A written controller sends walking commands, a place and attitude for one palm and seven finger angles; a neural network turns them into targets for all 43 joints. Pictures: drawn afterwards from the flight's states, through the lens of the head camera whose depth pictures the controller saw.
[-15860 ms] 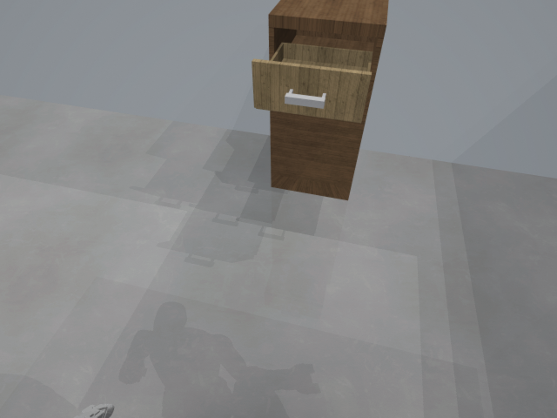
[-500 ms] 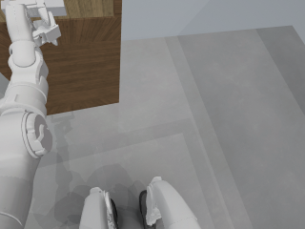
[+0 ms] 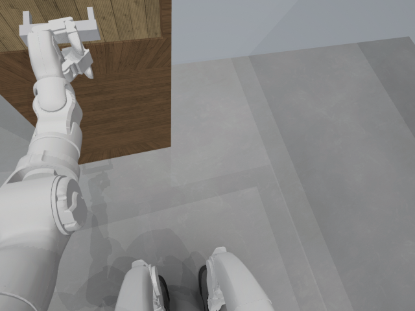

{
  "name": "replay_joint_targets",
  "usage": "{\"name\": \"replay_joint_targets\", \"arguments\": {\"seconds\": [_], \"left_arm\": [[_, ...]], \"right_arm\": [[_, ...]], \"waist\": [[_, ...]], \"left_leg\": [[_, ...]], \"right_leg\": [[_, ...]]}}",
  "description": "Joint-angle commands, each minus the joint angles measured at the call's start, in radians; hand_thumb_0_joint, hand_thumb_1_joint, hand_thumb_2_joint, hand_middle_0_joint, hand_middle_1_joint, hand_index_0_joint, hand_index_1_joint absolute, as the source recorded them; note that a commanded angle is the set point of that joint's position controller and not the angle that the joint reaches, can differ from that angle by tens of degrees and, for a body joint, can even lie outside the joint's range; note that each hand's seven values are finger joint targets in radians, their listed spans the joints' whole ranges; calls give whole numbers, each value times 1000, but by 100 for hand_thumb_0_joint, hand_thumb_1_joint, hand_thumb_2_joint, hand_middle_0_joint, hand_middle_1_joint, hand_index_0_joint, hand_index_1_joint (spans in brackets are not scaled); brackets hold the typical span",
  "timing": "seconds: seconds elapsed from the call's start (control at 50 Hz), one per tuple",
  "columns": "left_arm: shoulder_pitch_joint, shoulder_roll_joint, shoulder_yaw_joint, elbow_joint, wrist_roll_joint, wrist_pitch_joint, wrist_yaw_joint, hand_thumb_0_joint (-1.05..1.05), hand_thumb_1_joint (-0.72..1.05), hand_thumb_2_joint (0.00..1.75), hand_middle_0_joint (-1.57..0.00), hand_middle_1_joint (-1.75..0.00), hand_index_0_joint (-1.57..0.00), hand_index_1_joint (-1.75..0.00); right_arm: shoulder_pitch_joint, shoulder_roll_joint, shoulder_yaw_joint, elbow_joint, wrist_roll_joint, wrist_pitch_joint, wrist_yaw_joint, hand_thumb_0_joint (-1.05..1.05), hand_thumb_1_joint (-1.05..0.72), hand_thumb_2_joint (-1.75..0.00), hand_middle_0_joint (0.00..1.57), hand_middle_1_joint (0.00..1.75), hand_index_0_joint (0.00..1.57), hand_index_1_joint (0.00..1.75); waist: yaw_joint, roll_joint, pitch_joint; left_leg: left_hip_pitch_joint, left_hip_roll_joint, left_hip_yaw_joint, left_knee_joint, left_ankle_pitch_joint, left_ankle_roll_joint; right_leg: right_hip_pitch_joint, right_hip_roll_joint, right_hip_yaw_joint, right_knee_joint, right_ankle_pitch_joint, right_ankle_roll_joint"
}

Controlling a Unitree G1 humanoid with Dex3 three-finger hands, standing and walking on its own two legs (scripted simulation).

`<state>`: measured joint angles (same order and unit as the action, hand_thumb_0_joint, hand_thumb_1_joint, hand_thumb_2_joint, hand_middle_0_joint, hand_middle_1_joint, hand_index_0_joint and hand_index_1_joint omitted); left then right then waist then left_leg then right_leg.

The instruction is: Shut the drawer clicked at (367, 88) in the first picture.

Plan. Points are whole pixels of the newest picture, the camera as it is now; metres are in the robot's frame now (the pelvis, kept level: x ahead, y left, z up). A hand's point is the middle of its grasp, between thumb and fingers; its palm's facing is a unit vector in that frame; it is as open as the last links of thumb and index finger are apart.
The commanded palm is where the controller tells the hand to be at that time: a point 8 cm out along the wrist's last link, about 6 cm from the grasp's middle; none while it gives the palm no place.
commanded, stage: pull the fist back off the drawer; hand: left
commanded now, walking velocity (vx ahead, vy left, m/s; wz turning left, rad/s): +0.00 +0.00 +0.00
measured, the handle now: (60, 23) +0.65 +0.18 +0.06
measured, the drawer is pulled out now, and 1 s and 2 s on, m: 0.00 0.00 0.00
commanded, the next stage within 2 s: draw the hand back to the body in 0.14 s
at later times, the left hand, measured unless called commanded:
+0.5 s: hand (64, 81) +0.49 +0.16 +0.10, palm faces +0.13 -0.99 -0.04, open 3.3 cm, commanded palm +0.44 +0.20 +0.11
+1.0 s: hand out of the picture +0.32 +0.21 +0.19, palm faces +0.23 -0.94 -0.25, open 3.3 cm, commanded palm +0.28 +0.25 +0.21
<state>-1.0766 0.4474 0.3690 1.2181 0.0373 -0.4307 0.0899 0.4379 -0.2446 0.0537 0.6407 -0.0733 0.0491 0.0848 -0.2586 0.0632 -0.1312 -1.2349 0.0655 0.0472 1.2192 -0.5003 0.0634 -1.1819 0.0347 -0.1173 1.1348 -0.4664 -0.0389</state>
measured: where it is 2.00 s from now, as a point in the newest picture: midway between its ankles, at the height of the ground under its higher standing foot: (186, 310)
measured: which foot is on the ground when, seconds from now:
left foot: down 0.00-1.00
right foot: down 0.00-1.00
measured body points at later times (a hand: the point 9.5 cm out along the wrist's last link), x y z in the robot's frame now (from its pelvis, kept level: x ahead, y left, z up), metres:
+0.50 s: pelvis +0.05 +0.00 +0.05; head +0.16 +0.00 +0.49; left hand +0.47 +0.21 +0.10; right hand +0.10 -0.25 -0.07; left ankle +0.03 +0.09 -0.63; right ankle +0.03 -0.10 -0.63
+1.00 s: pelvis +0.04 +0.00 +0.10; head +0.03 -0.01 +0.55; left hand +0.31 +0.26 +0.21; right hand +0.23 -0.22 +0.02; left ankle +0.03 +0.09 -0.63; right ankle +0.03 -0.10 -0.63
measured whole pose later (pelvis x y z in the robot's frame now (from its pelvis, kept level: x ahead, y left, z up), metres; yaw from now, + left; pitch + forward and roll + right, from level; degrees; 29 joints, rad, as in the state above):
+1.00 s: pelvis +0.04 +0.00 +0.10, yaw +2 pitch +1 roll -1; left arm 0.04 0.30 0.09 0.09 -0.08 -0.08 0.08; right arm 0.19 -0.24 0.05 0.53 0.05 0.05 -0.08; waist 0.01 0.05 -0.04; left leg -0.28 -0.01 0.05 0.58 -0.32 0.04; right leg -0.26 0.02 -0.06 0.55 -0.31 -0.03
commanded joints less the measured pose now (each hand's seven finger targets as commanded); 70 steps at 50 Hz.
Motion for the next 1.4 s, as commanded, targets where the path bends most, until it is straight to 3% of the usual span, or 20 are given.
{"name": "replay_joint_targets", "arguments": {"seconds": [0.0,0.08,0.12,0.2,0.26,0.32,0.4,0.46,0.5,0.56,0.62,0.68,0.72,0.74,0.8,0.86,0.96,1.04,1.22,1.38], "left_arm": [[-331,137,-14,-250,-24,-64,-14,0,90,90,-140,-160,-140,-160],[-293,107,-18,-289,-47,-81,-21,0,90,90,-140,-160,-140,-160],[-333,23,-80,-334,-55,-108,-20,0,90,90,-140,-160,-140,-160],[-310,56,-46,-330,-51,-149,-13,0,90,90,-140,-160,-140,-160],[-184,58,-47,-434,-51,-156,-21,0,90,90,-140,-160,-140,-160],[65,51,-51,-598,-87,-109,-41,0,90,90,-140,-160,-140,-160],[263,-18,-89,-741,-155,2,-66,0,90,90,-140,-160,-140,-160],[312,-38,-99,-792,-188,37,-69,0,90,90,-140,-160,-140,-160],[334,-35,-110,-883,-187,20,-69,0,90,90,-140,-160,-140,-160],[442,-73,-159,-974,-188,4,-86,0,90,90,-140,-160,-140,-160],[554,-115,-209,-965,-201,44,-129,0,90,90,-140,-160,-140,-160],[621,-82,-170,-973,-231,111,-156,0,90,90,-140,-160,-140,-160],[615,-69,-164,-1042,-248,137,-164,0,90,90,-140,-160,-140,-160],[665,38,-199,-1124,-139,166,-101,0,90,90,-140,-160,-140,-160],[723,5,-216,-1264,-129,225,-36,0,90,90,-140,-160,-140,-160],[780,40,-185,-1315,-119,266,1,0,90,90,-140,-160,-140,-160],[928,-6,-204,-1375,-118,307,6,0,90,90,-140,-160,-140,-160],[1064,-33,-211,-1480,-118,319,-1,0,90,90,-140,-160,-140,-160],[1300,59,-56,-1741,-117,313,12,0,90,90,-140,-160,-140,-160],[1484,53,-3,-1900,-123,294,20,0,90,90,-140,-160,-140,-160]], "right_arm": [[188,-198,-85,-46,11,12,-7,0,-90,-90,20,30,20,30],[180,-189,-92,-51,16,26,-9,0,-90,-90,20,30,20,30],[173,-176,-96,-45,15,25,-7,0,-90,-90,20,30,20,30],[165,-181,-107,-25,11,33,-9,0,-90,-90,20,30,20,30],[143,-174,-109,-61,20,44,-6,0,-90,-90,20,30,20,30],[119,-171,-114,-116,41,53,-3,0,-90,-90,20,30,20,30],[68,-158,-116,-161,83,52,-16,0,-90,-90,20,30,20,30],[23,-154,-106,-168,99,33,-39,0,-90,-90,20,30,20,30],[-2,-148,-105,-170,101,18,-48,0,-90,-90,20,30,20,30],[-37,-134,-103,-172,105,-9,-56,0,-90,-90,20,30,20,30],[-68,-140,-99,-178,114,-26,-61,0,-90,-90,20,30,20,30],[-129,-150,-94,-204,127,-33,-77,0,-90,-90,20,30,20,30],[-171,-148,-84,-229,132,-46,-88,0,-90,-90,20,30,20,30],[-234,-129,-87,-239,133,-16,-106,0,-90,-90,20,30,20,30],[-295,-114,-67,-272,133,-20,-139,0,-90,-90,20,30,20,30],[-334,-111,-49,-263,127,-33,-162,0,-90,-90,20,30,20,30],[-363,-105,-36,-246,119,-57,-171,0,-90,-90,20,30,20,30],[-372,-104,-34,-239,108,-81,-164,0,-90,-90,20,30,20,30],[-395,-96,-40,-223,81,-123,-152,0,-90,-90,20,30,20,30],[-389,-91,-50,-221,82,-166,-149,0,-90,-90,20,30,20,30]], "waist": [[25,102,-556],[29,66,-523],[12,92,-504],[21,78,-522],[89,166,-630],[151,148,-722],[154,-42,-566],[148,-98,-425],[162,-56,-399],[176,49,-376],[176,16,-296],[193,-68,-231],[206,-36,-208],[239,-39,-246],[244,-1,-200],[255,-24,-104],[267,-21,7],[277,-33,19],[307,-14,57],[314,9,86]], "left_leg": [[513,-27,-125,-151,393,-29],[516,-32,-113,-156,443,-30],[565,-32,-113,-152,477,-30],[589,-35,-112,-136,527,-34],[709,-34,-108,-161,668,-48],[811,-31,-98,-207,826,-52],[701,-44,-54,-296,698,-26],[634,-62,-30,-348,533,-18],[660,-66,-31,-374,511,-20],[790,-56,-39,-389,623,-25],[817,-50,-54,-421,598,-27],[774,-61,-48,-473,447,-25],[782,-68,-49,-507,380,-24],[864,-70,-42,-569,370,-22],[934,-63,-48,-633,369,-20],[976,-59,-62,-700,351,-18],[1067,-54,-73,-789,343,-21],[1137,-48,-80,-830,411,-23],[1162,-52,-76,-868,478,-29],[1159,-49,-78,-862,448,-28]], "right_leg": [[279,24,78,-154,279,14],[317,24,81,-157,351,18],[284,24,80,-157,375,18],[295,23,84,-148,413,19],[355,19,84,-146,485,13],[503,23,84,-182,614,13],[698,21,89,-275,712,28],[760,17,101,-325,679,33],[777,14,104,-337,637,28],[742,9,96,-356,644,22],[721,10,82,-389,572,20],[769,3,81,-435,504,22],[792,-4,85,-461,441,18],[877,-32,133,-514,406,12],[921,-41,124,-571,384,12],[940,-37,118,-633,347,8],[973,-30,108,-721,310,5],[1029,-28,102,-758,364,4],[1106,-27,99,-810,415,2],[1100,-33,103,-824,386,6]]}}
